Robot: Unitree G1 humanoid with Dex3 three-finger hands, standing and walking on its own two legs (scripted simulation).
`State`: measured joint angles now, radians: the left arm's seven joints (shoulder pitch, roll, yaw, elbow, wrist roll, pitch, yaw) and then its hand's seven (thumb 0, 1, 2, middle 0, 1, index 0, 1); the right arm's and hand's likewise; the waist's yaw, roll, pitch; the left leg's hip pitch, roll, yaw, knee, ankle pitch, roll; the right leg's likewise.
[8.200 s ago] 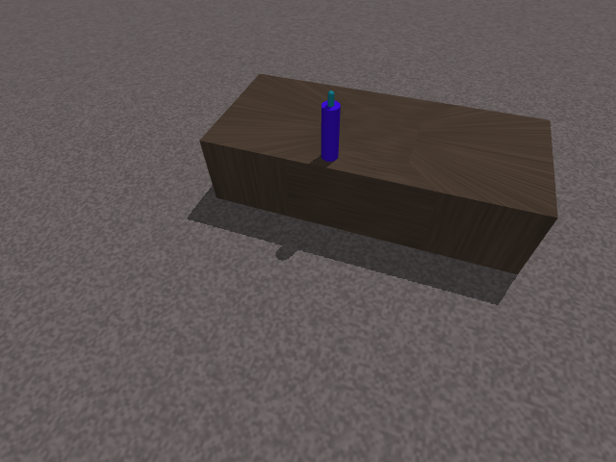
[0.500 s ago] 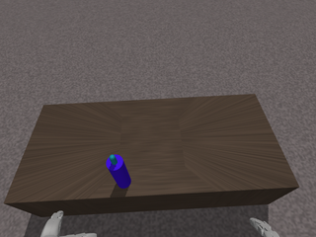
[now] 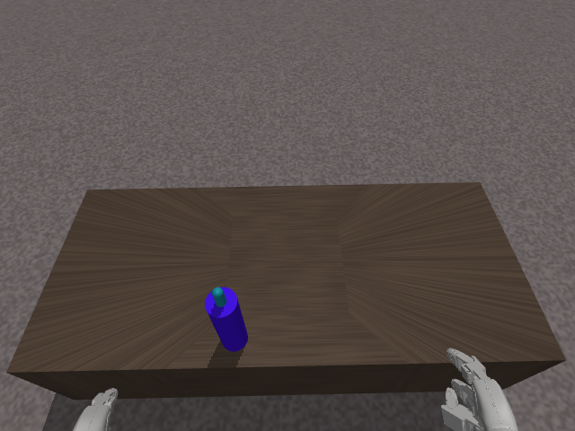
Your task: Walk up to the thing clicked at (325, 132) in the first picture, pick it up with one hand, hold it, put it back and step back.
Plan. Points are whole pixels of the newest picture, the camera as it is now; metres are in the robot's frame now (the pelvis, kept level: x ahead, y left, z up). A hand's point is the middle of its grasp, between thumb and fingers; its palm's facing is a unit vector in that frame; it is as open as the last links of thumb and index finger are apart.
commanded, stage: go down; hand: left
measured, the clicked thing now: (227, 317) +0.39 +0.15 -0.28
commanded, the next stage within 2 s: none
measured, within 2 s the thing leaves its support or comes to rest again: neither
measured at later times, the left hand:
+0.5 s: hand out of the picture +0.13 +0.25 -0.10, palm faces +0.09 -0.94 -0.34, open 17.4 cm
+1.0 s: hand (103, 346) +0.27 +0.30 -0.06, palm faces +0.11 -0.97 -0.20, open 17.5 cm
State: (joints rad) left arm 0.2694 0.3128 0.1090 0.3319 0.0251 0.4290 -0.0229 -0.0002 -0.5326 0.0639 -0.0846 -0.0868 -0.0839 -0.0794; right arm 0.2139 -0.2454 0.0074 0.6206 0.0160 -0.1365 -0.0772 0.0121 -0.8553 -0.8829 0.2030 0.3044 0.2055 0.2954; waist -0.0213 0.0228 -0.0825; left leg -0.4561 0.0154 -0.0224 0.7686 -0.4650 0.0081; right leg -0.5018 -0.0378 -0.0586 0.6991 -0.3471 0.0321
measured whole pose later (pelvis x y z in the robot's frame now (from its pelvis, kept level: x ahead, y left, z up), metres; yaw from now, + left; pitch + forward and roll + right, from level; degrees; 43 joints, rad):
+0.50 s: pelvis -0.02 -0.01 -0.03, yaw +1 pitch +11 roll -2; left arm 0.38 0.36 0.18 0.11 -0.02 0.50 -0.06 0.00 -0.57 0.10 -0.07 -0.09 -0.07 -0.09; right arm 0.26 -0.24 0.01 0.57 0.02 -0.19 -0.14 0.01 -0.86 -0.89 0.20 0.30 0.21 0.30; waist -0.03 0.03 -0.14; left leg -0.64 0.02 -0.06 0.98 -0.53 -0.01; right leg -0.67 -0.04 -0.08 0.90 -0.42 0.01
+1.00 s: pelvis -0.04 -0.01 -0.03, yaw +0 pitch +13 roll -2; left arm -0.18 0.55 0.38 0.69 -0.05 0.20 -0.30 0.00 -0.56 0.06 -0.09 -0.06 -0.07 -0.06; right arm 0.33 -0.28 0.02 0.70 0.01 -0.27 -0.14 0.01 -0.88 -0.89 0.20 0.30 0.21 0.30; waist -0.07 0.01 -0.11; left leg -0.70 0.03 -0.04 0.98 -0.51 -0.01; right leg -0.74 -0.03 -0.06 0.90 -0.38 0.01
